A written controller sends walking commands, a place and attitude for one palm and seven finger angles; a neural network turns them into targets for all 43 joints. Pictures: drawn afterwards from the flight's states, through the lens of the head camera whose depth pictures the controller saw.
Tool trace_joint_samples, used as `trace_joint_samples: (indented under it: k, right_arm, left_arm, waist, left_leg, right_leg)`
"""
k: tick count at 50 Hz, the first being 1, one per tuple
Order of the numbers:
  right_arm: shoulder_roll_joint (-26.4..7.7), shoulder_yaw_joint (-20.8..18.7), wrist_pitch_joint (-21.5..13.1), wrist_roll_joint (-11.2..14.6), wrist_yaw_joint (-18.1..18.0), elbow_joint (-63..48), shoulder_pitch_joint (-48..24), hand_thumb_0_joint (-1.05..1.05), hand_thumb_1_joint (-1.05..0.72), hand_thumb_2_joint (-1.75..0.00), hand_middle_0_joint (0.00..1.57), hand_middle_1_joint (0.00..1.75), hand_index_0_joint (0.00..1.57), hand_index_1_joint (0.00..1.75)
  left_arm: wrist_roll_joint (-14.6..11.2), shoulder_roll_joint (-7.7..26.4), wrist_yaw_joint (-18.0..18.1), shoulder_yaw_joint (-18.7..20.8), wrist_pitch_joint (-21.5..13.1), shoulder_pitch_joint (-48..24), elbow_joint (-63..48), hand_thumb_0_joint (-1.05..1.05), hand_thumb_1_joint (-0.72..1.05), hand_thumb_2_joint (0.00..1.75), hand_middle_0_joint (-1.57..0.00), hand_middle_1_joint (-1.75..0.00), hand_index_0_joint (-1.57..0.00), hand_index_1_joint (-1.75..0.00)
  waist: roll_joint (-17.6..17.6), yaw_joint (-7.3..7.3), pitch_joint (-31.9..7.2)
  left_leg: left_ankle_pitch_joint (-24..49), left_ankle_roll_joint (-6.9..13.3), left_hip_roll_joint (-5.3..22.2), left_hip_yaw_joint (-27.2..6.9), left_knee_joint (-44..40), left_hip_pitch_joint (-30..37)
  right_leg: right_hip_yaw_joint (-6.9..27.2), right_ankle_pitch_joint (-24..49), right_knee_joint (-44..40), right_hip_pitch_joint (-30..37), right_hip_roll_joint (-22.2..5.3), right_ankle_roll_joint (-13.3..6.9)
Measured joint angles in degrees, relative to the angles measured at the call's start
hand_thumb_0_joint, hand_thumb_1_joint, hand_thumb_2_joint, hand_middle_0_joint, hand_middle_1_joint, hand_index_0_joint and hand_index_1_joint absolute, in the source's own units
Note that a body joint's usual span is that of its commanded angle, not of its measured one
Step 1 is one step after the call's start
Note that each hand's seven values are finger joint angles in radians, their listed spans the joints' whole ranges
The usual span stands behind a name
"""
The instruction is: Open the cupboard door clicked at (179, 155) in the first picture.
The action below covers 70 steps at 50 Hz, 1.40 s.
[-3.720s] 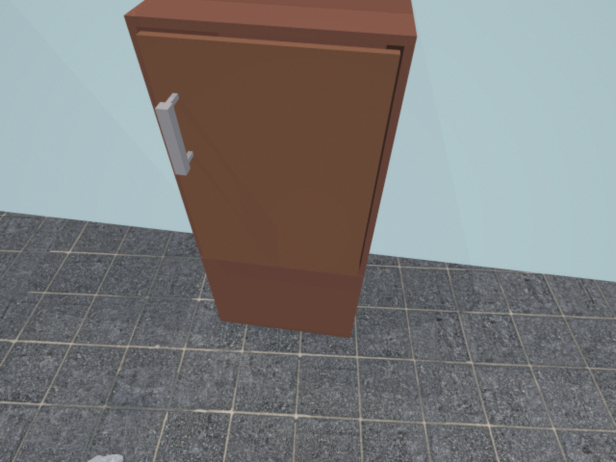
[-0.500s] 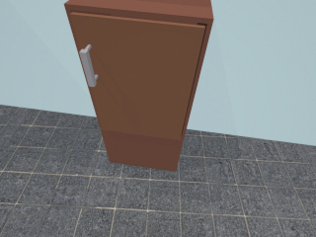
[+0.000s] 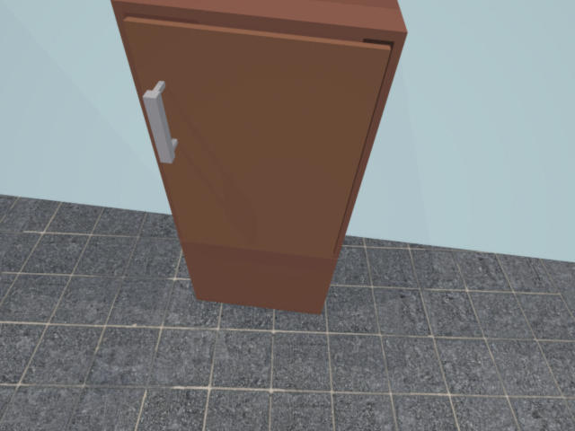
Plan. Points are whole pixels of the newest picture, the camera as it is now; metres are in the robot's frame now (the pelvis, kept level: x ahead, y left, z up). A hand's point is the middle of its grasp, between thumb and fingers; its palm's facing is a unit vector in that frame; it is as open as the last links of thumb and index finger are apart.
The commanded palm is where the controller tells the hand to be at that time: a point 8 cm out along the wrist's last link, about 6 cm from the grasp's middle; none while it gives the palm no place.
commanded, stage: shuffle to correct the standing spot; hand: left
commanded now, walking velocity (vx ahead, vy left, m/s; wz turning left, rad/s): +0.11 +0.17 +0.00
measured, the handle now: (164, 123) +0.61 +0.29 +0.07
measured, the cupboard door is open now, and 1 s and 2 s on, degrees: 0 0 0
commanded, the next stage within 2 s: come to a stop and stand still in 0.36 s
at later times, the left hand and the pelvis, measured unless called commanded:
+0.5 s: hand out of the picture +0.09 +0.25 -0.19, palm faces +0.08 -0.98 -0.18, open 7.3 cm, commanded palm none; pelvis +0.07 +0.07 -0.01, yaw +1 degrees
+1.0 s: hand out of the picture +0.14 +0.26 -0.16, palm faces +0.00 -0.98 -0.21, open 7.3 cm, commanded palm none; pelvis +0.09 +0.08 +0.01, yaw -1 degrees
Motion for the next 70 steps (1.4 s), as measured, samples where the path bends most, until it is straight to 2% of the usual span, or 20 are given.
trace_joint_samples:
  k: [2,4,6,9,10,14,16,19,22,25,28,30,33,36,39,46,53,55,59,70]
  right_arm:
    - [0.19,0.19,-0.43,-0.09,-0.3,-0.35,0.49,0.0,-0.91,-0.9,0.2,0.3,0.2,0.3]
    - [0.43,0.46,-0.61,-0.21,-0.43,-0.32,1.05,0.0,-0.91,-0.9,0.2,0.3,0.2,0.3]
    - [0.69,0.69,-0.49,-0.17,-0.44,0.01,1.61,0.0,-0.91,-0.9,0.2,0.3,0.2,0.3]
    - [1.09,0.88,-0.03,0.3,-0.31,0.63,2.54,0.0,-0.91,-0.9,0.2,0.3,0.2,0.3]
    - [1.14,0.84,0.19,0.57,-0.17,0.76,2.76,0.0,-0.91,-0.9,0.2,0.3,0.2,0.3]
    - [0.42,-0.23,2.56,0.37,0.61,1.28,0.27,0.0,-0.91,-0.9,0.2,0.3,0.2,0.3]
    - [-0.05,-0.88,3.36,0.21,1.33,0.31,-1.94,0.01,-0.91,-0.9,0.2,0.3,0.2,0.3]
    - [-0.65,-1.57,2.97,0.16,1.88,-2.19,-5.0,0.01,-0.91,-0.9,0.2,0.3,0.2,0.3]
    - [-2.72,-2.11,1.31,0.12,1.86,-4.78,-6.25,0.01,-0.92,-0.9,0.2,0.3,0.2,0.3]
    - [-3.36,-2.44,0.59,-0.46,1.25,-6.19,-6.89,0.01,-0.92,-0.9,0.2,0.3,0.2,0.3]
    - [-2.08,-1.77,0.4,-0.7,0.56,-5.94,-7.22,0.01,-0.92,-0.9,0.2,0.3,0.2,0.3]
    - [-1.34,-1.11,0.34,-0.66,0.27,-5.2,-7.54,0.0,-0.92,-0.9,0.2,0.3,0.2,0.3]
    - [-0.88,-1.01,0.67,0.02,-0.37,-4.08,-8.18,0.01,-0.93,-0.9,0.2,0.3,0.2,0.3]
    - [-1.43,-1.51,1.6,0.6,-0.62,-2.9,-9.5,0.01,-0.94,-0.9,0.21,0.3,0.2,0.3]
    - [-1.34,-1.64,1.84,0.69,-0.73,-2.55,-10.25,0.01,-0.94,-0.9,0.21,0.3,0.2,0.3]
    - [-1.27,-1.66,1.91,0.49,-0.77,-2.05,-10.42,0.0,-0.93,-0.9,0.2,0.3,0.2,0.3]
    - [-1.27,-1.35,2.22,0.44,-0.33,-0.33,-9.15,0.0,-0.93,-0.9,0.2,0.3,0.2,0.3]
    - [-1.99,-1.15,2.46,0.71,0.2,-0.86,-8.67,0.0,-0.93,-0.9,0.2,0.3,0.2,0.3]
    - [-2.79,-1.21,1.77,0.61,0.44,-2.55,-7.09,0.01,-0.92,-0.9,0.2,0.3,0.2,0.3]
    - [-2.07,-0.01,1.71,0.19,1.17,-2.75,-4.72,0.0,-0.91,-0.9,0.2,0.3,0.2,0.3]
  left_arm:
    - [-0.02,0.17,-0.03,0.0,-0.01,-1.15,-0.2,0.0,0.91,0.9,-0.2,-0.3,-0.2,-0.3]
    - [-0.18,0.2,-0.12,-0.01,-0.21,-2.95,-0.77,0.0,0.91,0.9,-0.2,-0.3,-0.19,-0.3]
    - [0.01,0.34,0.24,0.08,-0.32,-4.92,-1.55,0.01,0.93,0.9,-0.2,-0.3,-0.2,-0.3]
    - [-0.22,1.29,0.25,0.46,-1.4,-6.68,-3.26,0.02,0.95,0.9,-0.2,-0.3,-0.2,-0.3]
    - [-0.2,1.51,0.29,0.53,-2.1,-7.07,-3.87,0.02,0.95,0.9,-0.2,-0.3,-0.2,-0.3]
    - [-0.42,1.16,0.82,0.67,-3.25,-8.03,-5.23,0.01,0.94,0.9,-0.2,-0.3,-0.2,-0.3]
    - [-0.14,1.18,1.15,0.84,-2.97,-7.55,-5.38,0.0,0.93,0.9,-0.2,-0.3,-0.2,-0.3]
    - [0.25,1.75,0.65,1.09,-1.87,-6.49,-4.83,0.0,0.92,0.9,-0.2,-0.3,-0.2,-0.3]
    - [0.27,1.76,-0.21,1.04,-0.33,-5.34,-4.43,0.0,0.92,0.9,-0.2,-0.3,-0.2,-0.3]
    - [-0.01,2.33,-0.43,1.4,1.36,-5.69,-4.31,0.0,0.91,0.9,-0.2,-0.3,-0.2,-0.3]
    - [-0.21,3.36,-0.07,1.5,1.08,-6.95,-4.33,0.0,0.91,0.9,-0.2,-0.3,-0.2,-0.3]
    - [-0.57,3.52,-0.1,1.1,0.26,-7.7,-4.52,0.0,0.91,0.9,-0.2,-0.3,-0.2,-0.3]
    - [-0.85,3.3,-0.12,0.28,-1.06,-7.96,-4.76,0.0,0.91,0.9,-0.2,-0.3,-0.19,-0.3]
    - [-0.74,2.43,0.08,-0.52,-1.18,-7.89,-4.02,0.0,0.92,0.9,-0.2,-0.3,-0.19,-0.3]
    - [-0.7,2.6,0.09,-0.82,-0.54,-7.87,-4.13,0.0,0.93,0.9,-0.2,-0.3,-0.2,-0.3]
    - [-0.63,2.77,0.09,-0.69,0.43,-9.23,-5.41,0.0,0.93,0.9,-0.2,-0.3,-0.2,-0.3]
    - [-0.87,2.85,0.28,-1.19,-0.22,-8.58,-3.82,0.0,0.94,0.9,-0.2,-0.3,-0.2,-0.3]
    - [-0.68,2.49,0.89,-1.88,-0.8,-8.05,-3.43,0.0,0.94,0.9,-0.2,-0.3,-0.2,-0.3]
    - [-0.75,2.27,1.04,-2.63,-1.28,-6.63,-2.83,0.0,0.93,0.9,-0.2,-0.3,-0.2,-0.3]
    - [-0.76,2.49,0.34,-2.93,-1.23,-5.24,-3.47,0.0,0.91,0.9,-0.2,-0.3,-0.2,-0.3]
  waist:
    - [0.31,-0.63,0.65]
    - [0.98,-1.27,1.34]
    - [1.74,-1.52,1.85]
    - [2.26,-1.16,2.24]
    - [2.31,-0.91,2.27]
    - [3.59,-0.9,2.4]
    - [2.94,-0.74,2.06]
    - [0.57,-0.41,1.44]
    - [-0.01,0.02,1.08]
    - [-0.41,-0.25,1.01]
    - [-1.28,-0.3,1.36]
    - [-1.05,-0.23,1.74]
    - [-0.6,-0.16,1.84]
    - [1.36,-0.99,1.65]
    - [1.45,-1.52,1.43]
    - [1.3,-1.36,2.21]
    - [1.43,-1.59,1.39]
    - [2.53,-1.7,1.41]
    - [3.05,-2.83,1.12]
    - [2.94,-2.19,-0.23]
  left_leg:
    - [0.4,0.54,-0.38,0.42,-1.75,1.34]
    - [0.94,0.81,-0.69,0.29,-3.58,2.71]
    - [1.06,0.85,-0.91,0.1,-4.71,3.82]
    - [-0.79,0.62,-1.54,0.18,-3.01,4.24]
    - [-2.03,0.43,-1.82,0.24,-0.29,3.22]
    - [-8.65,-3.05,0.04,-1.13,22.67,-7.34]
    - [-7.62,-3.94,2.16,-1.73,26.81,-11.79]
    - [-1.73,-5.01,5.02,-1.95,18.4,-12.85]
    - [4.39,-5.93,6.42,-1.48,5.15,-8.92]
    - [3.21,-5.21,5.67,-0.98,6.67,-9.9]
    - [3.84,-4.88,4.48,-0.17,4.4,-8.41]
    - [4.83,-4.52,3.95,0.03,1.92,-6.7]
    - [4.68,-4.62,3.36,0.69,0.94,-5.16]
    - [4.32,-4.89,4.12,0.78,0.03,-3.77]
    - [4.81,-4.87,4.33,1.34,-1.26,-3.05]
    - [5.65,-4.84,4.99,1.59,-1.81,-3.25]
    - [6.95,-5.39,5.44,1.02,-3.54,-2.34]
    - [6.43,-5.51,6.26,0.68,-1.85,-3.3]
    - [5.94,-4.92,5.51,0.42,-0.67,-3.21]
    - [7.97,-3.85,3.92,0.41,-2.87,-2.94]
  right_leg:
    - [-1.04,-3.34,6.32,-2.72,-0.07,-0.43]
    - [-2.41,-4.33,7.88,-4.23,-0.11,-0.49]
    - [-3.66,-2.46,4.8,-4.29,0.02,-0.44]
    - [-4.91,5.61,-4.51,-1.65,-0.03,-0.86]
    - [-4.69,8.02,-5.64,-1.19,-0.45,-1.08]
    - [-6.75,6.05,-4.7,0.25,-1.58,1.19]
    - [-6.87,6.65,-6.68,1.39,-2.19,2.13]
    - [-5.42,7.14,-7.92,1.99,-3.79,3.53]
    - [-3.47,4.92,-4.61,0.95,-4.96,4.54]
    - [-0.58,-4.49,5.52,-3.25,-4.33,2.43]
    - [-0.02,-5.75,13.22,-6.48,-2.16,1.24]
    - [-1.06,-3.7,8.2,-5.07,-0.79,1.46]
    - [-1.38,7.0,-4.84,-0.65,0.67,1.55]
    - [-1.3,6.71,-6.18,0.78,1.6,0.66]
    - [-0.77,6.56,-7.15,1.14,1.93,0.6]
    - [-0.58,7.82,-8.24,1.02,2.64,0.46]
    - [-1.19,9.38,-10.9,2.52,3.23,-0.06]
    - [-1.53,9.94,-11.43,2.64,3.92,0.0]
    - [-1.77,9.22,-9.76,2.71,3.09,0.24]
    - [-1.82,10.41,-10.61,2.58,1.62,1.13]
